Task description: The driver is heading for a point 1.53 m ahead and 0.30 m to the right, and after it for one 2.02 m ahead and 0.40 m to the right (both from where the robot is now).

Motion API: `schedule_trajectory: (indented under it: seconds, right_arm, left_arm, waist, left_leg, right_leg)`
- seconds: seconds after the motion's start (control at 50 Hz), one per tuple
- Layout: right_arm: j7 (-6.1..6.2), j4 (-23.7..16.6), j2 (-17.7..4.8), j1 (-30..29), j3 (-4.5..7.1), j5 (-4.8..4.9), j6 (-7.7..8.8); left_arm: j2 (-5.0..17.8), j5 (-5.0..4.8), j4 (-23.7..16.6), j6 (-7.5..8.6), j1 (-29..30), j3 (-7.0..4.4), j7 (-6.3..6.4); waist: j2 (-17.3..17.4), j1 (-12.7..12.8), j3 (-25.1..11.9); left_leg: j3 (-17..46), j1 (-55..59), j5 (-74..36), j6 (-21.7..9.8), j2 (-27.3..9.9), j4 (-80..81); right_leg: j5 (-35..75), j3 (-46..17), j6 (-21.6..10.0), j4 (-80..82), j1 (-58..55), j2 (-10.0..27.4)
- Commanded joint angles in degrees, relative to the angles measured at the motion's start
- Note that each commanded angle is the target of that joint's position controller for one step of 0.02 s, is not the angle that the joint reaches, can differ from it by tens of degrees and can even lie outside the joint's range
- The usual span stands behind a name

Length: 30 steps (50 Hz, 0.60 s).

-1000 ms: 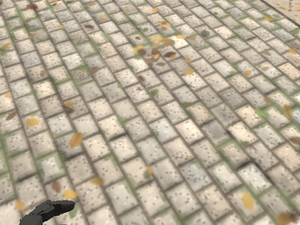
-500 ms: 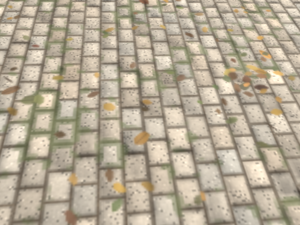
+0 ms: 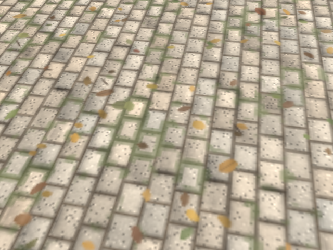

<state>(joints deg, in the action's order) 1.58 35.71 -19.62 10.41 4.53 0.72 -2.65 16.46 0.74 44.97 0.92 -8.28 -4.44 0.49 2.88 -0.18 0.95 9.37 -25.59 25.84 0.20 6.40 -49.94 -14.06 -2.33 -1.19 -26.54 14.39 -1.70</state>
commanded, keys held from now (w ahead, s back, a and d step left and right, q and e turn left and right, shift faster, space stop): w+e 0.82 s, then w+q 0.18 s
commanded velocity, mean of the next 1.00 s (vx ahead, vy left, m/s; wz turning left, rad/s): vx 0.42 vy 0.00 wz -0.29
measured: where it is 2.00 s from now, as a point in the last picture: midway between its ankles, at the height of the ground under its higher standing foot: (225, 145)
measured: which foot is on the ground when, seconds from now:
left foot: up 0.00-0.26, down 0.28-0.76, up 0.78-1.00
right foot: down 0.00-0.28, up 0.30-0.72, down 0.74-1.00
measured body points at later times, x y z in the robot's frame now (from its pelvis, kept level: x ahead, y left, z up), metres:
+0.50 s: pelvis +0.13 +0.03 +0.01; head +0.15 +0.04 +0.46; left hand +0.29 +0.29 -0.11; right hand +0.14 -0.25 -0.10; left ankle +0.08 +0.15 -0.74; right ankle +0.16 -0.14 -0.66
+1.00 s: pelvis +0.37 -0.10 +0.01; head +0.40 -0.13 +0.45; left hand +0.57 +0.11 -0.10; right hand +0.41 -0.42 -0.10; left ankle +0.53 +0.03 -0.66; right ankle +0.35 -0.16 -0.74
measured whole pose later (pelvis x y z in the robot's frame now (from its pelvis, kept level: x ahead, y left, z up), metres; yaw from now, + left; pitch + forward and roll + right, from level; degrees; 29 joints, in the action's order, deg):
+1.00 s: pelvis +0.37 -0.10 +0.01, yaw -23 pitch +1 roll -1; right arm 0.4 40.4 -18.0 11.0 2.8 0.5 4.5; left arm 15.3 0.3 42.2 4.3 -15.7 -2.7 -1.7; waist 2.3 1.7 2.7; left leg 2.9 -38.9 9.6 1.8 -8.3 -59.0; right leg -9.5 -0.2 -6.1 -18.5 9.6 -6.5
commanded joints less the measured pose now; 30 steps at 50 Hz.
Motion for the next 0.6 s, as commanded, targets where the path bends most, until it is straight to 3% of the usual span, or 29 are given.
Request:
schedule_trajectory:
  seconds: [0.02,0.04,0.08,0.14,0.2,0.24,0.26,0.28,0.3,0.32,0.34,0.36,0.4,0.48,0.54,0.6]
  right_arm:
    - [-0.02,-2.78,-6.09,1.28,2.08,-1.15,1.16]
    - [-0.4,-2.27,-3.92,1.44,1.33,-1.04,1.66]
    - [-0.98,-2.98,-2.95,-1.55,0.7,-0.85,3.15]
    - [-1.29,-3.89,-0.35,-6.12,-0.48,-0.62,5.47]
    - [-1.79,-3.31,-1.58,-4.79,-0.09,0.5,6.92]
    - [-1.67,-1.32,-2.47,0.09,0.62,0.98,7.4]
    - [-1.23,-0.58,-3.3,2.98,1.11,0.94,7.41]
    - [-0.46,0.27,-4.68,9.25,1.62,0.66,7.36]
    - [0.09,0.94,-9.86,15.1,2.79,-0.91,7.01]
    - [-0.6,2.37,-11.21,16.67,3.53,-1.57,6.9]
    - [-0.92,2.08,-7.0,13.52,2.19,-1.19,7.47]
    - [-1.06,1.88,-4.09,10.77,1.32,-0.74,7.91]
    - [-1.21,2.33,-1.94,7.69,0.64,-0.66,8.25]
    - [-1.11,3.53,-2.01,7.25,0.94,-1.34,8.8]
    - [-0.85,4.52,-3.59,7.04,1.37,-1.05,8.62]
    - [-0.56,6.03,-5.54,8.71,1.95,-0.25,8.26]
  left_arm:
    - [7.0,-1.41,-3.3,1.14,0.5,-1.1,0.76]
    - [6.67,-1.34,-2.39,1.3,-1.24,-0.67,0.83]
    - [7.7,-1.41,-1.65,1.4,-3.55,-0.74,0.8]
    - [9.6,-1.84,-1.42,1.41,-5.35,-1.09,0.73]
    - [11.91,-2.27,-0.98,1.24,-7.89,-1.65,0.2]
    - [10.8,-2.68,-1.22,0.9,-7.31,-1.22,0.0]
    - [8.72,-2.5,-1.31,1.07,-7.41,-0.61,-0.14]
    - [4.7,-1.97,-2.07,1.54,-5.66,0.56,-0.4]
    - [-0.65,-1.83,-4.36,2.43,-5.47,2.09,-0.52]
    - [4.05,-3.02,-5.9,3.11,-4.25,0.94,-0.14]
    - [7.68,-3.54,-5.3,3.13,-4.85,-0.3,-0.18]
    - [7.86,-3.36,-4.19,2.85,-6.01,-0.66,-0.42]
    - [6.24,-2.65,-3.77,2.36,-5.34,-0.66,-0.76]
    - [2.73,-2.49,-5.5,1.82,-2.58,0.27,-1.72]
    - [1.61,-2.08,-7.83,1.79,1.7,1.02,-2.65]
    - [1.28,-2.0,-10.28,1.81,6.56,1.55,-3.83]
  waist:
    - [-12.15,0.62,-1.25]
    - [-11.76,1.09,-0.47]
    - [-11.42,2.26,1.43]
    - [-12.37,4.08,1.63]
    - [-12.61,3.28,1.27]
    - [-11.11,0.02,0.58]
    - [-10.02,-1.73,-0.81]
    - [-7.79,-5.21,-4.09]
    - [5.98,-6.71,-9.44]
    - [10.1,-6.99,-6.48]
    - [7.53,-5.34,-1.39]
    - [7.63,-3.89,1.32]
    - [6.31,-2.59,4.33]
    - [3.04,-2.06,4.13]
    - [2.23,-2.61,4.96]
    - [1.06,-3.72,6.39]
  left_leg:
    - [0.33,-13.63,-1.99,2.17,-4.06,-12.37]
    - [-0.39,-13.34,-3.87,2.54,-4.15,-11.92]
    - [-6.05,-12.79,-6.3,3.01,-6.05,-5.85]
    - [-8.87,-4.3,-7.39,3.45,-6.36,8.29]
    - [-9.96,5.38,-7.19,2.69,-4.67,18.56]
    - [-9.96,16.14,-16.15,1.02,-4.61,27.96]
    - [-9.22,23.46,-16.7,0.16,-5.88,29.13]
    - [-3.85,33.83,-14.0,-1.44,-11.86,29.22]
    - [12.35,43.01,-1.94,-6.58,-24.39,32.41]
    - [24.59,36.96,9.11,-12.29,-31.25,37.49]
    - [22.26,33.57,12.68,-12.32,-29.17,38.68]
    - [16.91,32.01,9.43,-10.66,-26.11,39.58]
    - [7.13,28.56,-3.77,-8.98,-23.25,41.42]
    - [-5.06,25.07,-21.16,-9.08,-20.75,42.97]
    - [-11.43,22.59,-25.25,-8.86,-20.05,43.51]
    - [-15.16,22.75,-26.48,-8.21,-21.27,43.75]
  right_leg:
    - [-16.33,-20.54,-9.77,14.91,-9.82,16.19]
    - [-16.1,-19.36,-9.69,15.93,-9.69,15.16]
    - [-13.3,-17.0,-10.04,17.53,-9.49,13.65]
    - [-5.99,-14.03,-9.94,16.92,-6.39,11.67]
    - [-5.96,-15.55,-10.84,15.28,-2.47,12.4]
    - [-7.09,-16.64,-9.5,12.74,2.04,11.38]
    - [-7.34,-16.1,-7.65,9.9,5.86,9.67]
    - [-10.27,-13.63,-4.5,1.76,12.87,6.41]
    - [-14.87,-4.83,-0.39,-15.76,23.71,0.17]
    - [-19.4,-3.62,0.06,-27.73,30.02,1.74]
    - [-15.82,-5.6,-0.55,-34.08,32.62,4.21]
    - [-11.21,-5.41,-0.67,-36.38,33.75,4.94]
    - [-4.06,-5.22,-0.11,-36.65,33.97,6.74]
    - [5.42,-3.25,1.88,-32.87,32.21,7.09]
    - [12.57,-0.61,2.44,-22.29,28.32,7.13]
    - [14.77,2.31,0.79,-14.72,24.73,6.69]
Velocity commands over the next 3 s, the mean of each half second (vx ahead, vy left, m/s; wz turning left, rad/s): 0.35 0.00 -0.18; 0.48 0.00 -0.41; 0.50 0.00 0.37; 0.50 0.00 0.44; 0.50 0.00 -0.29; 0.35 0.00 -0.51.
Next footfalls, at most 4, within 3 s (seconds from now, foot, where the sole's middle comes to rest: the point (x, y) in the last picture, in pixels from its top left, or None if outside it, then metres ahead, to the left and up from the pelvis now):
0.28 left None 0.12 0.15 -0.78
0.74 right None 0.39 -0.18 -0.78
1.30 left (203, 185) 0.76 -0.10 -0.78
1.76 right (250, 140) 1.00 -0.35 -0.78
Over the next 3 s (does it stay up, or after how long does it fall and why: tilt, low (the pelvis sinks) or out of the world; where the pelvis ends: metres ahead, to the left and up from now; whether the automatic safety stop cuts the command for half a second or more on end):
stays up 1.42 -0.29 0.00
